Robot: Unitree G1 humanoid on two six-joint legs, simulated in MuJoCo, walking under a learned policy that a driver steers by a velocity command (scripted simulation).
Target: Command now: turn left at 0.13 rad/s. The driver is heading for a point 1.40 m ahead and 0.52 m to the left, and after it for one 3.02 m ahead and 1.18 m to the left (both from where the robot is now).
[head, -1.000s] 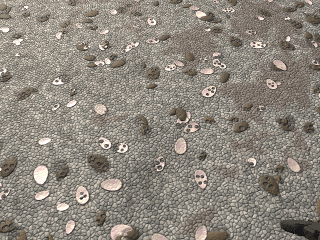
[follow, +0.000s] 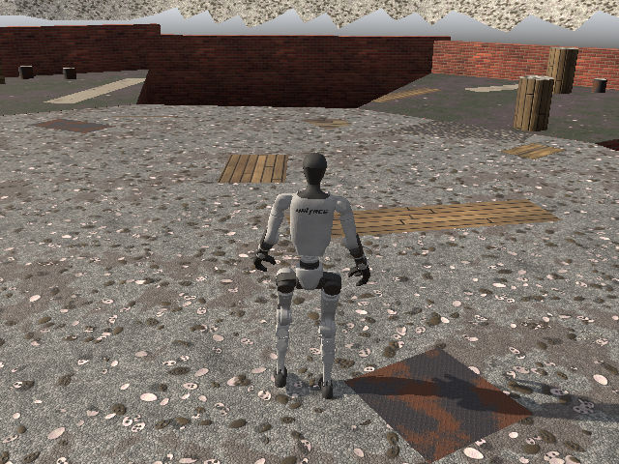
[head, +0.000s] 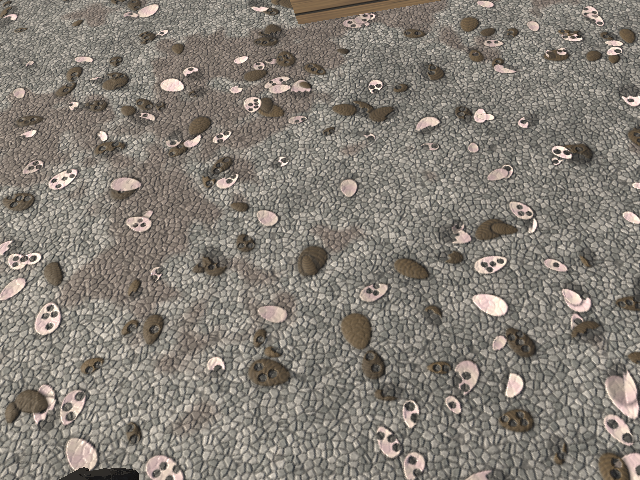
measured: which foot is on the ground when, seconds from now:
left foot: up 0.00-0.14, down 0.16-0.56, up 0.58-0.94, down 0.96-1.00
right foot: down 0.00-0.18, up 0.20-0.54, down 0.56-0.96, up 0.98-1.00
